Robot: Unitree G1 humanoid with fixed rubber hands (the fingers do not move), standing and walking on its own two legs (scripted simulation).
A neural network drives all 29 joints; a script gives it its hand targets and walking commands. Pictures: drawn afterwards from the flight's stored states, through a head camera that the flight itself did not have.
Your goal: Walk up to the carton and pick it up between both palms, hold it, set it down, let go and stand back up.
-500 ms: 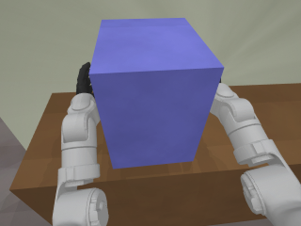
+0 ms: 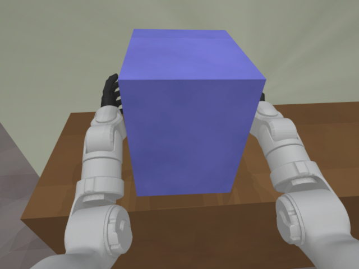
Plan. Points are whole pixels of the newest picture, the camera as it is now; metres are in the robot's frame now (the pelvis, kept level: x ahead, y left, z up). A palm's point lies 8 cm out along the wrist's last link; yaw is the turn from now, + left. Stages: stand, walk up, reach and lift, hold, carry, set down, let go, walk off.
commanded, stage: set down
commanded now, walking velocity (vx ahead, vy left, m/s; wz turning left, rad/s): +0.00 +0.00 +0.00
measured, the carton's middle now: (182, 111) +0.43 -0.01 +0.16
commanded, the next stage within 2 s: none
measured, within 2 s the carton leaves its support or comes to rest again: rests again in 1.68 s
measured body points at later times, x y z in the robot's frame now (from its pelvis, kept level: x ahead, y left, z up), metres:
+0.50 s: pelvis +0.00 +0.00 +0.00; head -0.01 +0.01 +0.45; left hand +0.43 +0.13 +0.15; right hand +0.41 -0.19 +0.16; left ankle +0.00 +0.14 -0.75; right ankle +0.01 -0.13 -0.75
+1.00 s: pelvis +0.00 +0.00 +0.00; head +0.01 +0.00 +0.45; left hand +0.44 +0.13 +0.12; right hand +0.42 -0.19 +0.12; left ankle +0.00 +0.14 -0.75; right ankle +0.01 -0.13 -0.75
